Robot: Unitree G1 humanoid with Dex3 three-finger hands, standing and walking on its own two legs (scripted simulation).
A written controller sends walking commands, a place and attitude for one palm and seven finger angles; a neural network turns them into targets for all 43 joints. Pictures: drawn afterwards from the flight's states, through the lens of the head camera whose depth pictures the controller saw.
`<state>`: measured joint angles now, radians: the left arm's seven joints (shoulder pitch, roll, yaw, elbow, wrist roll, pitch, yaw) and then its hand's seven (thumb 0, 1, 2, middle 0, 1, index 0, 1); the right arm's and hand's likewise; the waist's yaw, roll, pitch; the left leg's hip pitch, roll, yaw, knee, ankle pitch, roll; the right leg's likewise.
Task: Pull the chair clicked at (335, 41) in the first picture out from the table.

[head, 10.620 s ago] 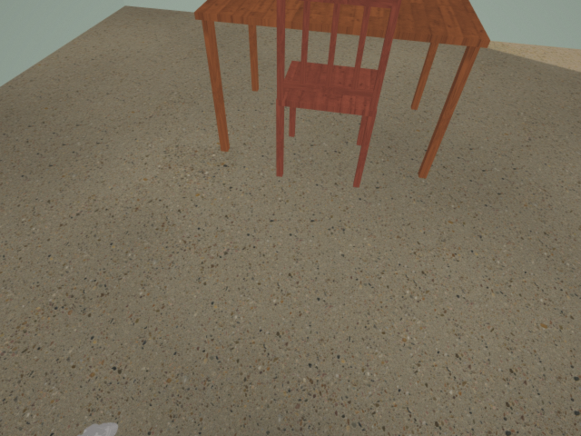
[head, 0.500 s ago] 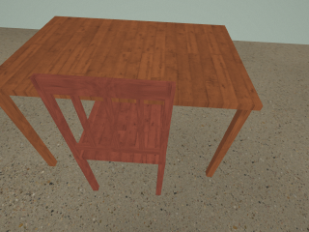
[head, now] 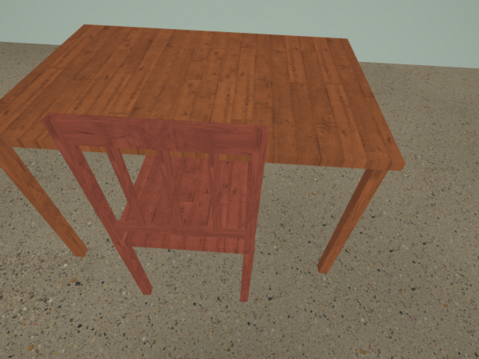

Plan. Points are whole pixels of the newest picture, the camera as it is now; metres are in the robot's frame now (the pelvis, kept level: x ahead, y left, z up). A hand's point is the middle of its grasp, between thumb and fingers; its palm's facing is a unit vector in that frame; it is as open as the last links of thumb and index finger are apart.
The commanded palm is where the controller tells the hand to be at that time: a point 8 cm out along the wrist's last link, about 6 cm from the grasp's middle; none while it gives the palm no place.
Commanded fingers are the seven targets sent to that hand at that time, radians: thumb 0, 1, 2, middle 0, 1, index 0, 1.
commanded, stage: shuffle to correct the standing spot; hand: left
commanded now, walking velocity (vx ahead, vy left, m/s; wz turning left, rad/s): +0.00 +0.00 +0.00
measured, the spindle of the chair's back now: (172, 193) +0.50 +0.20 -0.09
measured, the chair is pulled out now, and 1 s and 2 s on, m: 0.00 0.00 0.00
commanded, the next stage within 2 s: come to a stop and stand still in 0.24 s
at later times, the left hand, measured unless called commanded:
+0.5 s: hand out of the picture +0.02 +0.17 -0.19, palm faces +0.07 -0.98 -0.17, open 7.3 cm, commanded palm none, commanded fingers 0.00 0.90 0.90 -0.20 -0.30 -0.20 -0.30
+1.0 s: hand out of the picture +0.06 +0.22 -0.16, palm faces +0.05 -0.95 -0.32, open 7.3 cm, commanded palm none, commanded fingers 0.00 0.90 0.90 -0.20 -0.30 -0.20 -0.30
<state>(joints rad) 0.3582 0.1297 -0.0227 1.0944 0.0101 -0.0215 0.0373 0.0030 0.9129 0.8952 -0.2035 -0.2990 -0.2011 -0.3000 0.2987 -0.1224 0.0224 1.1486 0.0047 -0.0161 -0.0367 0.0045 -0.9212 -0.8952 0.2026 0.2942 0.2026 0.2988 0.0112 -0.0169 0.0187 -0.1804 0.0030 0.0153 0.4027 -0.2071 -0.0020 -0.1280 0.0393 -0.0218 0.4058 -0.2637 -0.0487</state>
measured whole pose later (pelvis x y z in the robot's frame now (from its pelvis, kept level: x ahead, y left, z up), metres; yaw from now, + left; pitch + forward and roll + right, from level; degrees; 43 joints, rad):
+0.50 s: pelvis +0.06 +0.01 -0.01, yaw +1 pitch +1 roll +1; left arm 0.35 0.14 0.01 1.11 0.00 -0.02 0.04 0.00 0.91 0.90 -0.20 -0.30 -0.20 -0.30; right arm 0.35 -0.10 0.03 1.15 0.00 -0.04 -0.06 0.00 -0.91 -0.90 0.20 0.29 0.20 0.30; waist 0.01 -0.04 0.02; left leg -0.18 -0.03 0.01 0.50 -0.32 0.02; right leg -0.11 0.01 -0.03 0.48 -0.38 -0.03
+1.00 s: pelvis +0.01 +0.00 -0.01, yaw +2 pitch -1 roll +0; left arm 0.22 0.24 0.02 0.97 0.01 -0.03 0.05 0.01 0.91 0.89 -0.21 -0.30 -0.20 -0.30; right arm 0.15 -0.25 -0.04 1.00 -0.01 0.00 -0.02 0.00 -0.92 -0.89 0.20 0.29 0.20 0.30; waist 0.00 0.03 0.07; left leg -0.23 0.00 -0.02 0.52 -0.27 -0.01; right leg -0.16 0.03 -0.05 0.50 -0.33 -0.06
